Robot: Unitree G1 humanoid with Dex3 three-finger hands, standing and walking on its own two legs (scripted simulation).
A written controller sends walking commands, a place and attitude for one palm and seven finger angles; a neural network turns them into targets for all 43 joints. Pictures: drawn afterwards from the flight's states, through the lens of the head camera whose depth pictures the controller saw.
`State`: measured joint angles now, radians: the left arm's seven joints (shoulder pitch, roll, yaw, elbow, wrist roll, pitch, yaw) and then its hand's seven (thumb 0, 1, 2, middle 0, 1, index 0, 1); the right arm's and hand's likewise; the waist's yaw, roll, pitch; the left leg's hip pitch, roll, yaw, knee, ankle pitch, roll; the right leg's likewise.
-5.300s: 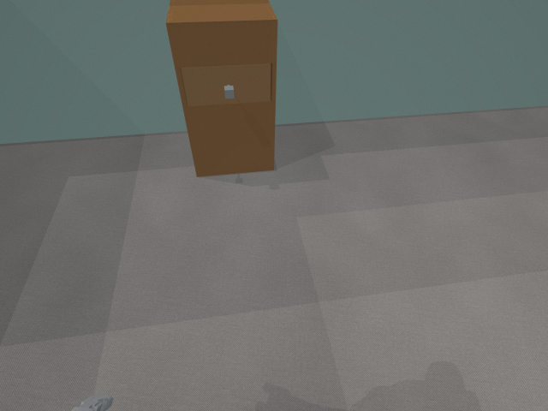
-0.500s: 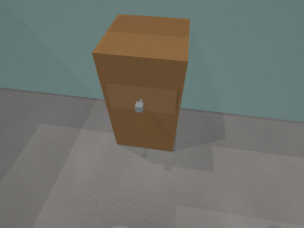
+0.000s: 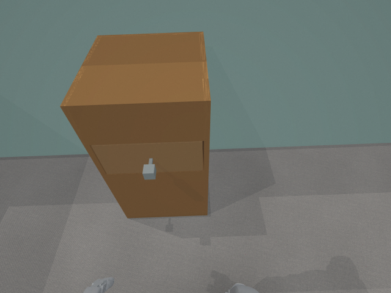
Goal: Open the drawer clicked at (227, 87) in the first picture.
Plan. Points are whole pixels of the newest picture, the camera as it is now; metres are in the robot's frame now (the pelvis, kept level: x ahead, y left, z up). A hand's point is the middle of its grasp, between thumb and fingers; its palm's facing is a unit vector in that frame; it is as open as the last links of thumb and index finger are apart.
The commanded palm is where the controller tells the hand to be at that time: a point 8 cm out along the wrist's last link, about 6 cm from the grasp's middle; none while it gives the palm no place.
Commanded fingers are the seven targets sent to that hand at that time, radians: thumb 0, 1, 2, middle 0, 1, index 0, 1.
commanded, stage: come to a stop and stand still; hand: left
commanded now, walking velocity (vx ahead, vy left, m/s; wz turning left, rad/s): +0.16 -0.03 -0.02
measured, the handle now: (150, 167) +0.57 +0.18 -0.24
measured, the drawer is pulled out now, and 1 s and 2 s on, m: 0.00 0.00 0.00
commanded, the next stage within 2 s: look again from close up in 1.78 s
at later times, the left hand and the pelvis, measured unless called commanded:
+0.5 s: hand out of the picture +0.12 +0.19 -0.17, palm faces +0.07 -0.97 -0.23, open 7.3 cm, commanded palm none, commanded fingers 0.00 0.90 0.90 -0.20 -0.30 -0.20 -0.30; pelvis +0.07 +0.00 +0.01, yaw +1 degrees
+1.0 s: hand out of the picture +0.07 +0.16 -0.15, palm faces -0.02 -0.97 -0.25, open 7.4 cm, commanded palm none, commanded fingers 0.00 0.90 0.90 -0.20 -0.30 -0.20 -0.30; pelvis +0.03 -0.03 +0.01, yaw -1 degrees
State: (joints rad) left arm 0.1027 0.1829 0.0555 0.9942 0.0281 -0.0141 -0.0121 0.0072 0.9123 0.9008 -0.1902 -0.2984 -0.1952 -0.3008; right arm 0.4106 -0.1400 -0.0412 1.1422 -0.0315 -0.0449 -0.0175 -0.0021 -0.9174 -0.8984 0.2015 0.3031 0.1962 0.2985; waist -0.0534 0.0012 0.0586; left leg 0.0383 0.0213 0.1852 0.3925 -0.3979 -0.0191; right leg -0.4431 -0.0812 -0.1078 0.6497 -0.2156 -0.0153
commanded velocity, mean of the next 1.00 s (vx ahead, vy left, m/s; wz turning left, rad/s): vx -0.06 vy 0.00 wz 0.00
